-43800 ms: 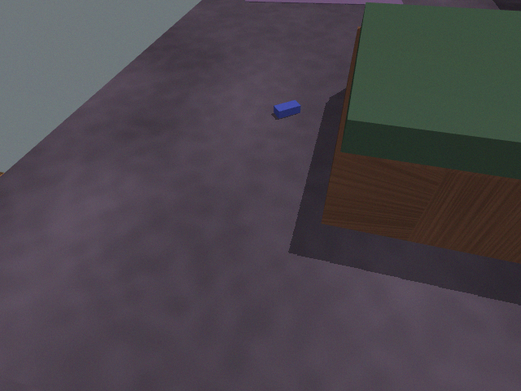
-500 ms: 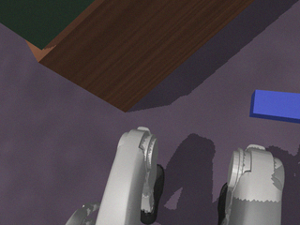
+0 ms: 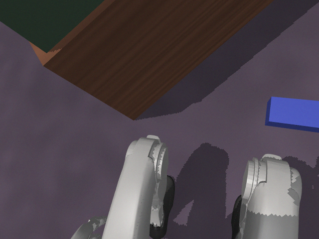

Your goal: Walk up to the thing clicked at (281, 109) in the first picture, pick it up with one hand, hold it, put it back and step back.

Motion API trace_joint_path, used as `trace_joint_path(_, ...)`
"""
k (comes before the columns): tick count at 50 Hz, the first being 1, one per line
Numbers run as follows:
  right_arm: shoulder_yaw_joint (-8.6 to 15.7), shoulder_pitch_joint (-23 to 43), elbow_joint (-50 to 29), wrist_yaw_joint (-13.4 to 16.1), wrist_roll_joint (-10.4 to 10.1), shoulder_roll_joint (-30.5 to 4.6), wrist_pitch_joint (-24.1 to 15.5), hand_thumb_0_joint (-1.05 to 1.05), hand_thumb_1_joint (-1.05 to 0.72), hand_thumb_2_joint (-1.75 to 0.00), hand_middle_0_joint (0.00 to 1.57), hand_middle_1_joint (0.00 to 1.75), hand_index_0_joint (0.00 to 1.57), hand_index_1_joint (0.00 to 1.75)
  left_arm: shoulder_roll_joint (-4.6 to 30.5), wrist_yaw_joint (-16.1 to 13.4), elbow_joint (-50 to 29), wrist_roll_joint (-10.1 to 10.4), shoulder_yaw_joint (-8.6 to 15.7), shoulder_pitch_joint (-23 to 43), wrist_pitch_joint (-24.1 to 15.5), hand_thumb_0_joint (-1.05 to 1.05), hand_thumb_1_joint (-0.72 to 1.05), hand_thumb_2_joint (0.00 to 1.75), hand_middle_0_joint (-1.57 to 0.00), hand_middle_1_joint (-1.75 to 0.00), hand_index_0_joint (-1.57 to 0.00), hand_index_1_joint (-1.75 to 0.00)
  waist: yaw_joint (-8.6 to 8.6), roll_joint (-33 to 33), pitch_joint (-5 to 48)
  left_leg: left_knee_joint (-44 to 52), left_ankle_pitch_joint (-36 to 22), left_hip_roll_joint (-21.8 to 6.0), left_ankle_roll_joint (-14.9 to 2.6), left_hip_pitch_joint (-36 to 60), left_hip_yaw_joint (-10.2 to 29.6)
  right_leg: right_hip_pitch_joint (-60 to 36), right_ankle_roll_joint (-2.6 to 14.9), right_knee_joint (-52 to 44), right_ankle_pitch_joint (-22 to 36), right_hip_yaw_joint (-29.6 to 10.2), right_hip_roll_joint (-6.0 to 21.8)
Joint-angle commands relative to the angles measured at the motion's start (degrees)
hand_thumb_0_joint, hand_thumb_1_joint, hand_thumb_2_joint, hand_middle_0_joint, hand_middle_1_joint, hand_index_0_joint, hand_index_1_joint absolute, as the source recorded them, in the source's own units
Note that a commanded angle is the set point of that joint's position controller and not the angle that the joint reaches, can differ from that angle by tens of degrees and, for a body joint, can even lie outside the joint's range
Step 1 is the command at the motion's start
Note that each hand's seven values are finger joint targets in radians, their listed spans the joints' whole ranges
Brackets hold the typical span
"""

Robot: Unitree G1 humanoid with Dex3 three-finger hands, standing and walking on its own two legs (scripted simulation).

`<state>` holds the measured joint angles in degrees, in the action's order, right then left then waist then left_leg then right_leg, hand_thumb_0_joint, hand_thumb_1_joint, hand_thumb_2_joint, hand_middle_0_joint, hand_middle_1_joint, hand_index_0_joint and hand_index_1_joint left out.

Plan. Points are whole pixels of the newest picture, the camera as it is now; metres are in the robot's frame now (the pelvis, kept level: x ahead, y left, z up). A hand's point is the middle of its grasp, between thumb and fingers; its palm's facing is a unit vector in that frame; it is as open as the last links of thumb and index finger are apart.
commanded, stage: approach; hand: right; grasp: from above
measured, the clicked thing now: (298, 114) +0.47 -0.29 -0.29
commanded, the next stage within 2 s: close in in 0.74 s
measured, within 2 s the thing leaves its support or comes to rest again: neither
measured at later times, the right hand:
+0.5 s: hand (305, 98) +0.48 -0.27 -0.17, palm faces -0.39 +0.05 -0.92, open 14.2 cm
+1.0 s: hand (314, 114) +0.45 -0.29 -0.18, palm faces -0.47 +0.09 -0.88, open 14.4 cm
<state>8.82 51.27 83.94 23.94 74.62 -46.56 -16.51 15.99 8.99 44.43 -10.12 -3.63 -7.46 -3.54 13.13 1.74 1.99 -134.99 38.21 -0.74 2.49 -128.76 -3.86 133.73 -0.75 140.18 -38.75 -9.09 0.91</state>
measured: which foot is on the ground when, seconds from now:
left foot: down 0.00-1.00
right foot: down 0.00-1.00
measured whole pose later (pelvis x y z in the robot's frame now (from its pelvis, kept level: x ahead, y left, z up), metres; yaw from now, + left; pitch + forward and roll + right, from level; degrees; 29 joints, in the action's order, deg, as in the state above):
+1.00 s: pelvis +0.00 +0.00 +0.00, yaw +1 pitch +32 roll +9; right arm 3.9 54.6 85.9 24.0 74.1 -43.5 -16.3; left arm 16.9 9.8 43.1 -9.9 -4.7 -7.8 -5.0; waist 14.4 2.3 1.0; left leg -135.1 38.9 -0.7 2.4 -128.2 -4.6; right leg 133.7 -1.0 140.9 -39.6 -10.0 0.6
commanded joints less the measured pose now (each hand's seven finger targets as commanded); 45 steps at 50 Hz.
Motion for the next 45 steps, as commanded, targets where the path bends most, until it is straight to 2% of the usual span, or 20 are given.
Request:
trace_joint_path(1,0.86,15.66,-6.17,2.01,-1.44,-15.07,0.16,0.00,0.46,-0.94,0.19,0.90,0.17,0.92,14.55,-0.85,-1.03,0.30,4.04,-10.32,-0.46,0.00,0.90,0.90,-0.20,-0.30,-0.20,-0.30,-0.05,-17.36,34.92,14.10,-8.19,2.40,-4.02,15.84,-5.24,-27.30,2.44,-14.73,6.12,6.45,-1.36)
trace_joint_path(7,-0.51,21.30,-7.83,1.99,-1.21,-13.91,-0.52,0.00,0.57,-1.03,0.08,0.97,0.06,0.99,15.29,-0.63,-1.29,0.12,4.05,-10.93,-0.96,0.00,0.89,0.89,-0.20,-0.30,-0.20,-0.30,2.82,-17.56,34.78,12.93,-8.95,2.52,-3.97,14.02,-6.41,-28.76,2.26,-14.60,6.62,5.26,-1.04)
trace_joint_path(11,-4.95,25.23,-6.55,2.58,-0.94,-8.46,-0.71,0.00,0.58,-1.05,0.08,0.98,0.06,1.00,14.78,-0.69,-0.10,-0.07,3.78,-12.26,-1.72,0.00,0.89,0.89,-0.20,-0.30,-0.20,-0.30,4.95,-18.67,33.97,13.55,-8.44,2.70,-4.00,12.52,-6.36,-29.34,2.00,-13.83,5.60,5.45,-0.80)
trace_joint_path(15,-4.80,25.66,-6.58,4.97,-0.73,-8.54,1.25,0.00,0.59,-1.05,0.08,0.97,0.05,1.00,15.21,-0.69,-0.35,-0.08,3.70,-12.73,-2.45,0.00,0.89,0.89,-0.20,-0.30,-0.20,-0.30,3.69,-21.80,36.05,13.34,-9.61,2.53,-4.18,13.16,-6.44,-31.44,1.56,-14.91,6.88,5.97,-0.90)
trace_joint_path(20,0.36,23.29,-4.65,7.52,0.37,-13.59,5.97,0.00,0.58,-1.04,0.08,0.97,0.06,0.99,15.65,0.02,-1.63,0.02,3.24,-12.72,-2.36,0.00,0.89,0.89,-0.20,-0.30,-0.20,-0.30,1.64,-23.97,39.37,12.12,-13.02,2.43,-4.48,14.97,-6.37,-32.74,1.43,-15.84,10.43,6.51,-0.88)
trace_joint_path(23,-0.64,22.70,-0.21,7.42,0.12,-12.42,8.31,0.00,0.59,-1.04,0.07,0.98,0.05,1.00,15.29,0.45,-2.41,0.28,2.25,-11.94,-2.12,0.00,0.89,0.89,-0.20,-0.30,-0.20,-0.30,2.58,-20.62,36.50,13.29,-12.72,2.83,-4.41,15.65,-5.75,-28.08,2.33,-15.09,9.39,7.08,-1.06)
trace_joint_path(29,0.73,15.42,0.76,3.63,-4.84,-14.81,10.04,0.00,0.59,-1.06,0.08,0.98,0.06,1.00,15.27,1.09,-3.16,1.07,1.70,-11.11,-3.07,0.00,0.89,0.89,-0.20,-0.30,-0.20,-0.30,0.79,-12.63,36.13,14.13,-12.51,3.05,-3.11,23.77,-3.53,-20.94,3.99,-12.69,8.63,7.86,-1.18)
trace_joint_path(31,4.18,16.55,-4.08,2.51,-5.38,-19.05,8.84,0.00,0.58,-1.04,0.07,0.99,0.06,1.01,15.87,1.03,-4.04,0.75,2.20,-11.44,-3.10,0.00,0.89,0.89,-0.20,-0.30,-0.20,-0.30,0.41,-13.71,39.65,13.69,-13.66,2.85,-3.09,26.68,-3.74,-22.23,3.69,-12.58,9.95,7.56,-1.07)
trace_joint_path(33,3.00,19.10,-6.55,0.71,-5.90,-16.97,7.16,0.00,0.60,-1.04,0.07,0.99,0.05,1.01,15.90,1.03,-4.12,0.70,2.72,-11.78,-3.06,0.00,0.89,0.89,-0.20,-0.30,-0.20,-0.30,2.19,-13.44,37.85,14.35,-11.23,2.73,-3.46,24.80,-3.75,-21.09,3.53,-12.03,8.02,7.30,-1.12)
trace_joint_path(34,5.20,19.63,-8.25,0.28,-5.46,-19.55,6.25,0.00,0.59,-1.03,0.07,1.00,0.06,1.01,15.98,0.79,-2.96,0.39,3.39,-13.28,-2.61,0.00,0.89,0.89,-0.20,-0.30,-0.20,-0.30,2.29,-14.65,39.32,14.24,-11.24,2.85,-3.46,25.70,-3.79,-22.03,3.28,-12.43,8.10,6.92,-0.88)
trace_joint_path(35,2.34,21.80,-10.65,-0.64,-5.54,-15.88,5.19,0.00,0.60,-1.03,0.07,0.99,0.05,1.01,15.57,0.65,-3.90,0.36,3.37,-12.76,-2.57,0.00,0.90,0.89,-0.20,-0.30,-0.20,-0.30,2.81,-15.59,39.04,14.29,-10.07,2.82,-3.94,23.54,-4.04,-22.95,2.88,-12.21,7.38,6.60,-0.91)
trace_joint_path(36,2.07,21.69,-10.80,-1.26,-5.56,-14.70,4.23,0.00,0.61,-1.05,0.07,0.98,0.04,1.01,16.42,0.40,-2.82,0.48,4.27,-14.03,-2.39,0.00,0.90,0.89,-0.20,-0.30,-0.20,-0.30,3.83,-16.38,37.80,14.51,-9.53,2.73,-4.30,21.04,-4.98,-24.72,2.47,-12.27,7.03,6.15,-0.83)
trace_joint_path(37,-1.41,21.98,-11.54,-2.10,-5.10,-9.91,3.36,0.00,0.61,-1.04,0.07,0.98,0.05,1.01,15.40,0.46,-3.14,0.49,4.19,-13.94,-2.53,0.00,0.90,0.89,-0.20,-0.30,-0.20,-0.30,4.39,-17.95,37.44,14.27,-9.92,2.79,-4.27,20.08,-5.18,-26.27,2.14,-12.66,7.15,6.02,-0.86)
trace_joint_path(38,-1.84,22.71,-10.98,-2.32,-5.18,-9.66,2.48,0.00,0.61,-1.05,0.08,0.98,0.05,1.01,15.45,0.50,-1.91,0.23,4.37,-14.60,-2.42,0.00,0.90,0.89,-0.20,-0.30,-0.20,-0.30,5.40,-17.79,36.01,14.52,-8.66,2.86,-4.33,18.53,-5.61,-26.38,2.00,-12.56,5.84,5.65,-0.68)
trace_joint_path(39,-1.99,20.69,-11.39,-2.24,-4.38,-10.23,1.85,0.00,0.60,-1.04,0.08,0.98,0.05,1.00,15.70,0.32,-1.16,0.39,4.81,-15.44,-2.01,0.00,0.90,0.89,-0.20,-0.30,-0.20,-0.30,4.30,-18.50,36.84,14.46,-8.95,2.95,-4.22,18.84,-5.83,-27.21,1.87,-13.35,6.14,5.49,-0.73)
trace_joint_path(40,-5.18,19.65,-9.45,-2.54,-4.86,-5.85,1.51,0.00,0.60,-1.04,0.08,0.97,0.06,0.99,15.12,0.38,-1.64,0.57,4.43,-15.23,-2.04,0.00,0.90,0.89,-0.20,-0.30,-0.20,-0.30,4.71,-17.93,34.85,14.61,-8.25,2.85,-4.20,17.91,-6.11,-26.55,1.80,-13.45,5.61,5.52,-0.95)
trace_joint_path(41,-3.97,21.13,-10.68,-2.13,-4.96,-7.91,0.89,0.00,0.60,-1.06,0.08,0.97,0.05,1.00,15.16,0.34,-0.18,0.46,4.65,-15.77,-1.74,0.00,0.90,0.89,-0.20,-0.30,-0.20,-0.30,4.40,-17.76,36.09,14.63,-8.41,2.96,-4.20,18.01,-6.19,-27.19,1.82,-13.61,5.56,5.30,-0.78)
trace_joint_path(42,-6.22,20.72,-8.93,-2.10,-4.30,-5.63,0.68,0.00,0.59,-1.06,0.09,0.98,0.06,1.01,15.13,0.33,-0.83,0.53,4.54,-15.06,-1.74,0.00,0.90,0.89,-0.20,-0.30,-0.20,-0.30,4.10,-17.71,35.18,14.53,-8.14,2.95,-4.42,17.14,-6.33,-27.20,1.65,-13.66,5.44,5.46,-0.99)
trace_joint_path(43,-6.29,21.25,-9.38,-1.61,-4.44,-5.06,0.34,0.00,0.61,-1.06,0.08,0.95,0.04,0.99,15.24,0.37,-1.23,0.54,4.52,-14.77,-1.63,0.00,0.89,0.89,-0.20,-0.30,-0.20,-0.30,4.32,-17.84,34.97,14.40,-8.21,2.92,-4.33,16.53,-6.78,-28.15,1.59,-14.13,5.60,5.14,-0.96)
trace_joint_path(45,-4.46,20.66,-8.32,0.26,-3.00,-8.48,0.25,0.00,0.61,-1.05,0.07,0.95,0.05,0.97,15.95,0.09,-1.01,0.71,4.16,-14.44,-1.47,0.00,0.89,0.89,-0.20,-0.30,-0.20,-0.30,3.00,-18.89,35.81,13.22,-11.06,2.93,-4.29,16.42,-7.04,-30.19,1.31,-13.67,8.83,5.23,-0.94)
